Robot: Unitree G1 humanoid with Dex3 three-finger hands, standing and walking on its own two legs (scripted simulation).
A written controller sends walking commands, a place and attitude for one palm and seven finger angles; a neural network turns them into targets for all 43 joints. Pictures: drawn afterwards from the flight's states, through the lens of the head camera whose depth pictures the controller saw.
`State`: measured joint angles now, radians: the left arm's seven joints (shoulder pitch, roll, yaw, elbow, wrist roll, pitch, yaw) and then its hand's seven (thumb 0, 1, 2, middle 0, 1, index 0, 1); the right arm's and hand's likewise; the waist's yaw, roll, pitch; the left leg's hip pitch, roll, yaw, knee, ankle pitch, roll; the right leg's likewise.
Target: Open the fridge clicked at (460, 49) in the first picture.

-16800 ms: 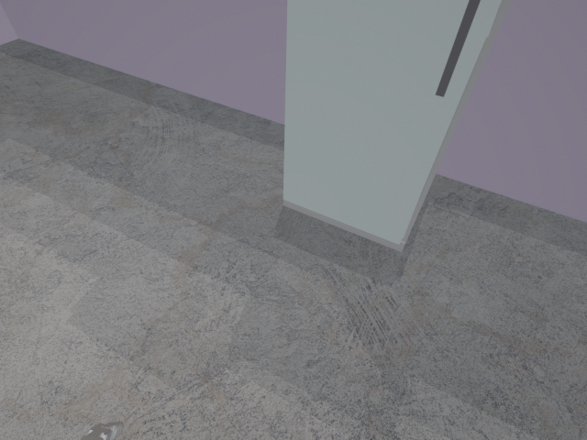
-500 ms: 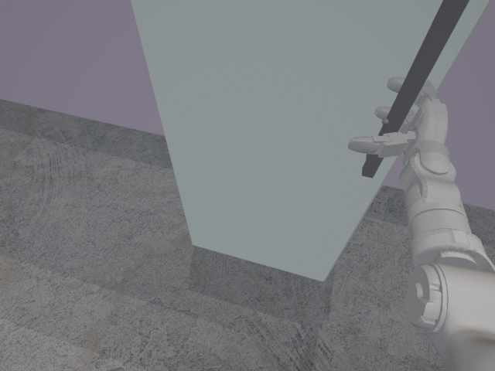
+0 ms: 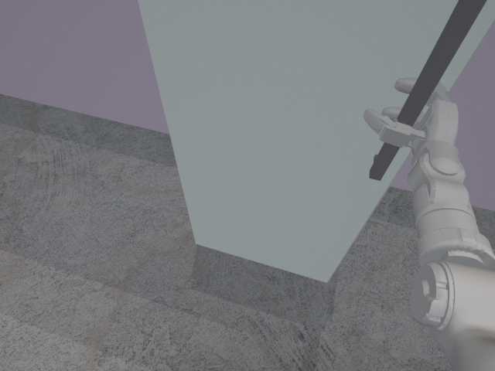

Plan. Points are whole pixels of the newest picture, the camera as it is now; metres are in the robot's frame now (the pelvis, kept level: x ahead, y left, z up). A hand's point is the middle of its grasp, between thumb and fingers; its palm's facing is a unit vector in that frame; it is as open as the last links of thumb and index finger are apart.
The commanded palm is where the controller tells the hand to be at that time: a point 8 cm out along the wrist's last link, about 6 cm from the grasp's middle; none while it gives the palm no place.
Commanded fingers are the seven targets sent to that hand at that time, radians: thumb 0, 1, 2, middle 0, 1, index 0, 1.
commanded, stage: grip the handle and tug to test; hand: right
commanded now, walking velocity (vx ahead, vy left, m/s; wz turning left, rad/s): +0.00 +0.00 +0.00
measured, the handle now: (419, 87) +0.53 -0.19 +0.21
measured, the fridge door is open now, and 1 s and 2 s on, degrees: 0 1 26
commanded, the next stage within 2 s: pull the door a little, standing still in 0.96 s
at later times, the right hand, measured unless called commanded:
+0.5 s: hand (392, 120) +0.49 -0.16 +0.17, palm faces +0.16 +0.99 +0.00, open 5.2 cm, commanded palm +0.45 -0.21 +0.17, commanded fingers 0.00 -0.90 -0.90 0.45 1.40 0.45 1.40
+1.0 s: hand (390, 124) +0.48 -0.15 +0.17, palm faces +0.17 +0.99 +0.00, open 5.4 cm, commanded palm +0.43 -0.19 +0.17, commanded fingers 0.00 -0.90 -0.90 0.45 1.40 0.45 1.40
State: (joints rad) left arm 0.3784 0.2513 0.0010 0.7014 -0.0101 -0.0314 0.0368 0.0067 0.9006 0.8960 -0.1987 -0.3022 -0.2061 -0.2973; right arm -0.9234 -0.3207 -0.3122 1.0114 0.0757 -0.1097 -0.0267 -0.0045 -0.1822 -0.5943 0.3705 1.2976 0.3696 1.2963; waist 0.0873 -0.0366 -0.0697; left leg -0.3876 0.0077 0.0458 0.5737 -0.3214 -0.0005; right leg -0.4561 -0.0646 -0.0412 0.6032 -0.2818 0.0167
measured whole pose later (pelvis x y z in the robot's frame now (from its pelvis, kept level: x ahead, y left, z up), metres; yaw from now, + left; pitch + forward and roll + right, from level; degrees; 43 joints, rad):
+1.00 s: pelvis +0.04 +0.00 +0.01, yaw +2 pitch +7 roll +1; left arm 0.35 0.24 0.02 0.66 -0.03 -0.01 0.03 0.01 0.90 0.90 -0.20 -0.30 -0.21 -0.30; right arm -0.64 -0.23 -0.27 0.57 0.13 0.06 -0.07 0.01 -0.79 -0.80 0.35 1.40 0.35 1.40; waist 0.05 -0.05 -0.09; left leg -0.28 0.01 0.01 0.50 -0.33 0.00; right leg -0.34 -0.06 -0.07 0.53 -0.31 0.02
